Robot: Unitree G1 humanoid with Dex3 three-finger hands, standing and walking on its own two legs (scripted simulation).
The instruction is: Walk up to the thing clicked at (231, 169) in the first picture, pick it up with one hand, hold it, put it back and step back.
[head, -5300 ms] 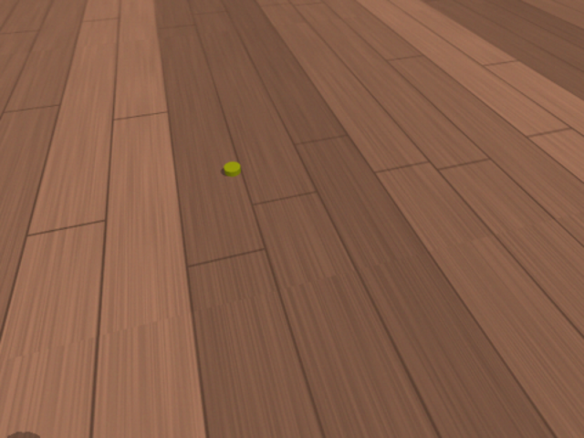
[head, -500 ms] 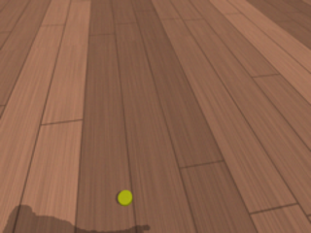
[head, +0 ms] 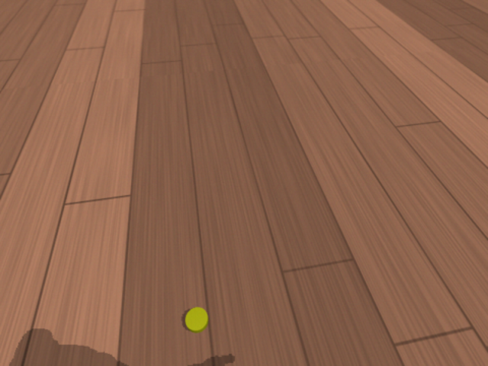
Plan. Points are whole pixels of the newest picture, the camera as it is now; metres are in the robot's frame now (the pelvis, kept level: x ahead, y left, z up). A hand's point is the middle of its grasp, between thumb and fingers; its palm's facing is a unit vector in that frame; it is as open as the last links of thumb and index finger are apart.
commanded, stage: stand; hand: left
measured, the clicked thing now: (197, 319) +0.42 +0.19 -0.77
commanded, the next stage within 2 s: none
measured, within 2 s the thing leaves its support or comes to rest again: neither
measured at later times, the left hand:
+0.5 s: hand out of the picture +0.10 +0.24 -0.15, palm faces -0.02 -0.94 -0.34, open 7.4 cm
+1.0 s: hand out of the picture +0.09 +0.24 -0.16, palm faces -0.03 -0.94 -0.34, open 7.4 cm
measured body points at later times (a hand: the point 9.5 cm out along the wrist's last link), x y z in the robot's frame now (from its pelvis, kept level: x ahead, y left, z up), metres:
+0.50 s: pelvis +0.02 -0.01 +0.00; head +0.03 -0.01 +0.45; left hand +0.10 +0.29 -0.13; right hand +0.10 -0.31 -0.13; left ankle +0.03 +0.13 -0.75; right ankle -0.02 -0.14 -0.75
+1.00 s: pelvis +0.02 -0.01 +0.00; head +0.02 -0.01 +0.45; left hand +0.09 +0.29 -0.13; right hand +0.10 -0.31 -0.13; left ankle +0.03 +0.13 -0.75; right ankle -0.02 -0.14 -0.75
